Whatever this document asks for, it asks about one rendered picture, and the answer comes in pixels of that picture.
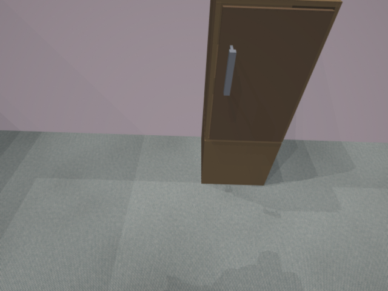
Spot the cupboard door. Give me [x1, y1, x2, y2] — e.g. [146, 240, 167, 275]
[209, 5, 335, 142]

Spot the handle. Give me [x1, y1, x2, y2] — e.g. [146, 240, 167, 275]
[223, 45, 236, 96]

